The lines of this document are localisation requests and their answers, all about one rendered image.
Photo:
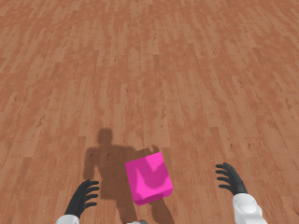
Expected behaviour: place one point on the right robot hand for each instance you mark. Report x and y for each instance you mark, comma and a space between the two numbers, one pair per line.
236, 184

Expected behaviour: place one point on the robot left forearm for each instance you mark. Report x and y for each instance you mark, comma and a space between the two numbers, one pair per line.
67, 219

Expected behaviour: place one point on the carton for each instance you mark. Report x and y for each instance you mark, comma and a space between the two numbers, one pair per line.
149, 179

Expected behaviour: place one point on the left robot hand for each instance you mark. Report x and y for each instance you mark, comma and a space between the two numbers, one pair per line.
77, 204

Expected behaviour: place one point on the robot right forearm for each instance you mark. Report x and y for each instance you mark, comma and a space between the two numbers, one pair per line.
246, 210

